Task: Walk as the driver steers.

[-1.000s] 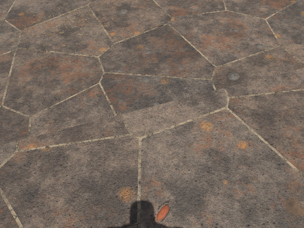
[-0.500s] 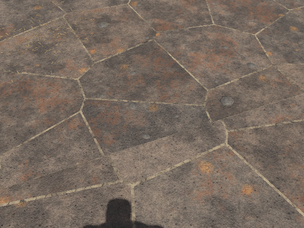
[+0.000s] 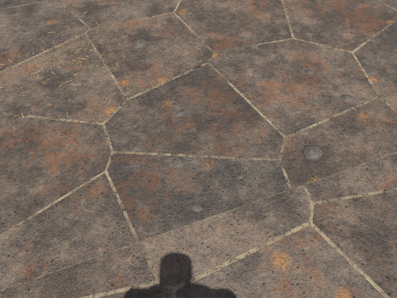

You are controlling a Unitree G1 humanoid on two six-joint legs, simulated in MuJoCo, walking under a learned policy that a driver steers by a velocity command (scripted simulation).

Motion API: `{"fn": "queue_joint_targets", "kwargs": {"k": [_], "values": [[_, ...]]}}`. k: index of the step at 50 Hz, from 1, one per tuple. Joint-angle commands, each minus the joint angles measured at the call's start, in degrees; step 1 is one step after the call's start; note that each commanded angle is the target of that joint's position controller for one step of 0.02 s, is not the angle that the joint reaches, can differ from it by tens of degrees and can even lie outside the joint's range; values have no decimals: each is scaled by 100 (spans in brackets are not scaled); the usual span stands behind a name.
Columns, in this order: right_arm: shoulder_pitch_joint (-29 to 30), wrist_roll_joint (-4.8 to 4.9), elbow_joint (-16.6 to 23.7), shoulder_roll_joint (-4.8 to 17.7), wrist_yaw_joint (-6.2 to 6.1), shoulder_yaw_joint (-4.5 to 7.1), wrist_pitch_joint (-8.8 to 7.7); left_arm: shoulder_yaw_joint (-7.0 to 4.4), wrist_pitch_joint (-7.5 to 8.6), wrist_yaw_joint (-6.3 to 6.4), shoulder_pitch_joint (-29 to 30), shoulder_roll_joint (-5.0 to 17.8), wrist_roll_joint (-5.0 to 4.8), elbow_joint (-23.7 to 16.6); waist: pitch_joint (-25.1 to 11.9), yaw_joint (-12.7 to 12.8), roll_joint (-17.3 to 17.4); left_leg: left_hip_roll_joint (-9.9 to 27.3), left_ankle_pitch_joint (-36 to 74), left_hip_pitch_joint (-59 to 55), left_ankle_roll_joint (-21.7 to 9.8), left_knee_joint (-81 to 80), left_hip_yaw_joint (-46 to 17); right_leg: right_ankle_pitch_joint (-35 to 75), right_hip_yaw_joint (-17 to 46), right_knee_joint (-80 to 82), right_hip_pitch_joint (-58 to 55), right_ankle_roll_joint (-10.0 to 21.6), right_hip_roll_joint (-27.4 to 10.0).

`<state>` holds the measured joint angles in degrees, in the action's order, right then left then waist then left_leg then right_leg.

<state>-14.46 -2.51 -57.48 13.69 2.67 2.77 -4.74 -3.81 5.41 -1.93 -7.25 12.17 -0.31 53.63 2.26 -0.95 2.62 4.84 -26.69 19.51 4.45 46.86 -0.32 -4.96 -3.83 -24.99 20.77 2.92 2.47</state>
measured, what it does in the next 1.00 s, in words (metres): walks ahead: left foot, then left foot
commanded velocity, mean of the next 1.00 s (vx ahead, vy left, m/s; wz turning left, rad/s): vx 0.26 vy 0.00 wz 0.00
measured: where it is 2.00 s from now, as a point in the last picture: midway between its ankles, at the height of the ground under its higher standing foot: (200, 215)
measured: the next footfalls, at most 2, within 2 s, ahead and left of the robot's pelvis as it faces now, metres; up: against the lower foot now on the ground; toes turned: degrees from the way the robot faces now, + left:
left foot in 0.04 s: +0.03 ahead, +0.14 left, +0.00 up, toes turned +3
left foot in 0.94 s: +0.48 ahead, +0.15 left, +0.00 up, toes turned +3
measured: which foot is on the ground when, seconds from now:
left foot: up 0.00-0.02, down 0.04-0.52, up 0.54-0.92, down 0.94-1.00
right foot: down 0.00-0.98, up 1.00-1.00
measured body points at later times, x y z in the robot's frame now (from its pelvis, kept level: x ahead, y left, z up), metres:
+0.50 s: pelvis +0.10 +0.01 +0.00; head +0.10 +0.01 +0.45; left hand +0.23 +0.27 -0.12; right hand +0.13 -0.26 -0.14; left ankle -0.01 +0.14 -0.73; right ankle +0.10 -0.09 -0.73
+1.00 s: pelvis +0.35 +0.05 -0.02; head +0.36 +0.06 +0.43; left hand +0.26 +0.26 -0.16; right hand +0.54 -0.17 -0.12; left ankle +0.45 +0.14 -0.73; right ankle +0.12 -0.09 -0.69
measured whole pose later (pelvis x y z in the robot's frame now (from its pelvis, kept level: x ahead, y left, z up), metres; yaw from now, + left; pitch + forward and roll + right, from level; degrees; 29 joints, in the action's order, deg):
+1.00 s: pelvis +0.35 +0.05 -0.02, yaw +0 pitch +1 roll +0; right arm -0.5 -2.6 -50.6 10.7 2.0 2.2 -5.1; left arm -1.4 5.7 -4.0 -30.0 9.0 5.3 60.0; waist 0.6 2.3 -0.7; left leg -0.5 -9.9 27.8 -4.8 36.5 4.4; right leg -28.8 0.6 -38.5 -2.4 0.5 -2.7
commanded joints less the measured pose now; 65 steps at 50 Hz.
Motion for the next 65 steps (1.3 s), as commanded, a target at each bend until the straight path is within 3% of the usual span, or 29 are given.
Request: {"fn": "queue_joint_targets", "kwargs": {"k": [1,3,4,6,11,15,18,21,24,26,27,28,29,30,31,34,38,41,46,47,48,49,50,51,52,53,56,61,65], "values": [[-969,123,-98,386,233,88,-51,-133,62,-188,810,648,-88,-442,-417,-444,-435,-87,1351,-1265,-28,-1619,313,-1837,1221,753,355,419,-1079],[-397,230,284,418,173,11,-141,-11,-3,-335,213,255,-49,-254,-378,-85,-339,275,1603,-817,-610,-2179,-225,-1954,1422,464,-61,219,-1094],[24,302,330,623,199,40,-167,-124,55,-233,103,529,30,-420,-95,328,-12,375,709,165,-1123,-2372,-579,-1625,604,218,-469,50,-565],[411,262,426,825,231,146,-153,-179,100,-127,341,763,85,-484,-281,305,-45,266,427,493,-1032,-2553,-414,-686,496,-24,-1222,52,-490],[-53,247,304,631,126,163,-174,-182,94,-197,296,701,-20,-474,-674,14,-156,17,2138,-305,-673,-1930,34,1157,522,-302,-1215,239,-517],[-50,248,323,674,126,202,-140,-203,32,-172,193,732,5,-443,-614,2,-62,86,1690,-287,-720,-2065,-20,546,443,-391,-1095,130,-454],[-385,-38,215,1061,-47,409,-125,-348,-7,19,371,937,238,-494,250,-272,418,697,-960,-578,-1634,-3003,-1022,-2070,208,-624,134,238,-83],[-358,78,203,728,-259,304,-180,-181,81,154,823,308,354,-709,569,-372,595,1530,-520,-1756,-2067,-3531,-1821,-1700,131,-884,976,385,-266],[417,97,410,894,-267,311,-62,-240,184,108,318,440,296,-624,403,75,461,1023,492,-1133,-1770,-3356,-971,-1109,-223,-444,-720,515,-61],[528,-122,492,849,-219,306,-63,-342,267,48,-645,704,349,-390,-75,485,-72,288,1861,-551,-1440,-1858,-131,-417,107,-418,-2078,743,-171],[411,-229,575,526,-132,228,-104,-372,280,81,-1807,978,409,-92,-722,783,-1088,-529,1368,659,-934,-118,308,170,1895,37,-3650,1476,-1024],[422,-250,508,287,-20,158,-175,-323,286,57,-3261,1031,557,224,-767,1287,-1415,-982,-942,2172,-807,1572,-255,763,3770,880,-4740,2100,-2086],[880,-87,690,174,-24,142,-293,-282,351,22,-3242,1047,574,315,170,1210,-932,-742,-749,3242,-1031,2280,-1010,344,3723,1141,-4397,1930,-2451],[917,-96,629,387,-78,185,-329,-203,323,3,-2564,816,526,283,420,858,-554,-419,-254,3207,-1150,2549,-894,54,3081,1177,-3798,1698,-2365],[739,-195,575,536,-110,246,-309,-71,258,-16,-2067,511,472,194,309,573,-484,-245,41,2789,-1253,2443,-652,-91,2535,1324,-3269,1559,-2136],[555,-302,496,15,-61,129,-72,186,95,78,-1547,-30,460,42,389,83,-543,114,1113,1867,-1193,1526,-366,9,1510,1937,-1972,1180,-1704],[1337,-155,769,-258,98,-61,82,184,132,-11,-1829,326,494,145,392,207,-629,-74,2060,908,-831,-300,302,455,573,2053,-997,1075,-1247],[1632,-114,938,45,22,-29,142,124,168,-170,-2388,531,434,406,528,277,-713,-111,2351,1257,-793,-1042,159,890,814,1869,-1673,1207,-1713],[1794,0,1063,313,-56,95,64,71,52,-106,-2418,552,463,446,298,9,-785,-525,2420,217,-1190,-1541,574,2215,504,1153,-2123,784,-1678],[1293,88,937,520,-76,185,-10,62,59,-96,-2434,535,532,435,-107,-198,-691,-634,2529,-812,-1363,-1321,588,2797,214,395,-1805,484,-1361],[217,102,629,722,-89,233,-64,161,109,-103,-3036,116,592,448,-1302,-270,-95,-207,2762,-3024,-1874,-951,-98,2043,-74,-1097,-641,124,-735],[-1443,95,293,846,-126,231,-30,278,174,-242,-3394,-100,698,388,-2318,-772,840,1016,1613,-5111,-2820,-2029,-2660,-1179,100,-2892,1056,-226,139],[-2488,-157,-160,814,-138,221,-68,142,128,-371,-2398,163,518,239,-1845,-1180,488,1398,660,-5010,-2673,-3012,-3940,-2860,817,-4704,2040,-48,269],[-1832,-130,-89,885,-180,284,-200,65,173,-311,-1540,267,382,4,-542,-988,240,1238,-285,-3696,-2095,-3238,-3321,-2329,1166,-5140,2663,230,-184],[-976,-41,81,630,-220,239,-235,49,226,-148,-1347,287,420,-12,-16,-662,116,1161,57,-2424,-2009,-3346,-2755,-1811,1092,-5058,2407,327,-532],[-668,-25,104,214,-240,110,-223,91,225,-32,-1377,115,538,-30,-76,-393,-49,1052,659,-1799,-1998,-3470,-2295,-1477,1108,-4844,1933,435,-759],[-317,-45,176,-324,-274,-42,-240,187,71,17,-1562,-355,526,8,83,93,-172,868,1512,-678,-1955,-3955,-1509,-1063,1002,-4323,1325,338,-1066],[-736,-185,56,-145,-74,-31,-446,223,-68,-23,-418,-128,513,-475,48,-14,-160,608,3106,-487,-2089,-3929,-555,753,650,-2438,1686,-16,-1083],[-1264,-203,-86,17,192,-80,-345,180,-178,-90,168,41,522,-733,29,-61,80,417,3661,-132,-2024,-3695,-182,1342,297,-1864,957,-94,-706]]}}
Velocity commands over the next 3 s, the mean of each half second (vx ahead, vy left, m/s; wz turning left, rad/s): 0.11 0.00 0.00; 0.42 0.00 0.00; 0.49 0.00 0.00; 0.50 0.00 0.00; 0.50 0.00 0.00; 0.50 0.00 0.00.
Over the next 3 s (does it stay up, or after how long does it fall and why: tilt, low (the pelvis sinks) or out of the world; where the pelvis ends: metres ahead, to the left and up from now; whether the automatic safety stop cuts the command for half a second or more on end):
stays up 1.45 0.02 -0.16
